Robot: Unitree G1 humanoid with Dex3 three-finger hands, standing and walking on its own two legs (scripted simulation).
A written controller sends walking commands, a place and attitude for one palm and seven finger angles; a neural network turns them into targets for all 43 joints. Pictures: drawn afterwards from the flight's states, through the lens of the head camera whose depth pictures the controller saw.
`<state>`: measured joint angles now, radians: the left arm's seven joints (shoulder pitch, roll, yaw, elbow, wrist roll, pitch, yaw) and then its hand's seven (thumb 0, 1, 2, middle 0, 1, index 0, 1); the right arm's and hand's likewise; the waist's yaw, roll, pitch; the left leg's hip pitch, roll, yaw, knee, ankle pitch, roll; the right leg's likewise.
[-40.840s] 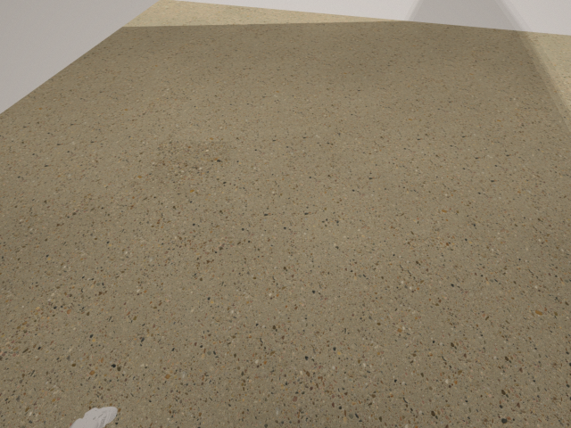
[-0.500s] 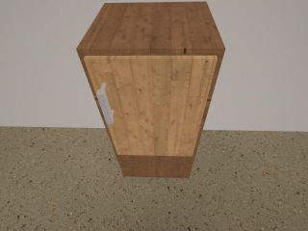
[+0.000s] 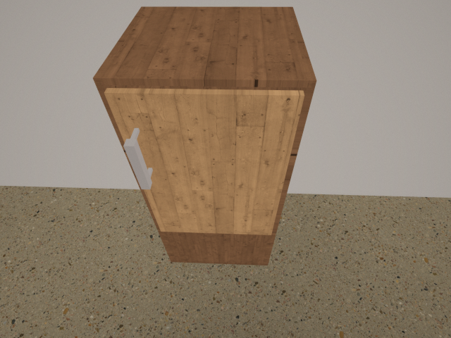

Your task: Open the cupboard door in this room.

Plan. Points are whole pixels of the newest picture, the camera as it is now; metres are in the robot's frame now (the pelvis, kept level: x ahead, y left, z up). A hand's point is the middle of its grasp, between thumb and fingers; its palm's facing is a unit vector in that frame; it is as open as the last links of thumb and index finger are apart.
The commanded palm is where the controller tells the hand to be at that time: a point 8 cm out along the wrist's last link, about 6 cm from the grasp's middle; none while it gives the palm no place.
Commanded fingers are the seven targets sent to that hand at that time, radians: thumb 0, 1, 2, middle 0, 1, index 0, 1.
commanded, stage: come to a stop and stand still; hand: left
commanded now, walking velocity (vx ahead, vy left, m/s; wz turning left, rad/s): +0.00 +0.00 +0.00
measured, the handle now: (141, 159) +0.50 +0.24 -0.01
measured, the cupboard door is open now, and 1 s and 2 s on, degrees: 0 0 0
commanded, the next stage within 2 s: look again from close up in 0.40 s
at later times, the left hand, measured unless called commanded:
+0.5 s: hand out of the picture +0.02 +0.17 -0.17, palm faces +0.03 -0.98 -0.21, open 7.4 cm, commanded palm none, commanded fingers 0.00 0.90 0.90 -0.20 -0.30 -0.20 -0.30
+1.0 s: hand out of the picture +0.01 +0.17 -0.17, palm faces +0.03 -0.98 -0.20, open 7.4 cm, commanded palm none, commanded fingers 0.00 0.90 0.90 -0.20 -0.30 -0.20 -0.30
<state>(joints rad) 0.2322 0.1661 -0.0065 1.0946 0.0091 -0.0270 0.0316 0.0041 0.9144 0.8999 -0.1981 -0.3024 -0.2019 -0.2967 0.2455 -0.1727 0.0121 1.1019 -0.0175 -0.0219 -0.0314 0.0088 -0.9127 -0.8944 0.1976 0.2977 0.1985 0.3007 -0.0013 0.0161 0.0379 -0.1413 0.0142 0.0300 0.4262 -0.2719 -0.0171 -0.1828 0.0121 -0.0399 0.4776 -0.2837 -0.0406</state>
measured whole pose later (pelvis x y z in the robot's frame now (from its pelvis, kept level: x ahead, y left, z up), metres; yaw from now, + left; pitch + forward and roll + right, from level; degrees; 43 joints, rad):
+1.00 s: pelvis -0.01 -0.01 +0.00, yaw +1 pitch -1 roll +1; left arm 0.24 0.18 0.00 1.10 0.01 -0.02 0.02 0.00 0.90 0.90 -0.20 -0.30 -0.20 -0.30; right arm 0.25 -0.15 0.01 1.13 -0.02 -0.02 -0.03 0.01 -0.91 -0.89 0.20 0.30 0.20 0.30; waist 0.01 -0.01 0.05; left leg -0.14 0.03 0.02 0.40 -0.24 -0.03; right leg -0.17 0.02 -0.05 0.43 -0.25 -0.05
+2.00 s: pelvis -0.05 +0.03 -0.08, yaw +1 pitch +14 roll -2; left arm 0.29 0.28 0.25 0.08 -0.31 -0.35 -0.31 0.00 0.05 0.54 -0.26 -0.85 -0.26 -0.84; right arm 0.29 -0.24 0.02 0.56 0.02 -0.20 -0.06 0.02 -0.90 -0.89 0.21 0.30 0.21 0.30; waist -0.02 0.03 -0.11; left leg -0.85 0.01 -0.01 1.10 -0.50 0.02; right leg -0.82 -0.01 -0.08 1.04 -0.46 -0.01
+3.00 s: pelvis -0.03 +0.02 -0.05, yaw +1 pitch +12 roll -2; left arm -0.04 0.40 0.44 0.46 -0.36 -0.31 -0.52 -0.02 -0.50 0.30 -0.30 -1.20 -0.30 -1.20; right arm 0.29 -0.29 0.02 0.56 0.04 -0.17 -0.07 0.01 -0.90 -0.89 0.20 0.30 0.20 0.30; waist -0.02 0.02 -0.08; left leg -0.68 0.02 0.00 0.93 -0.45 0.01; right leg -0.67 0.01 -0.07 0.88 -0.41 -0.02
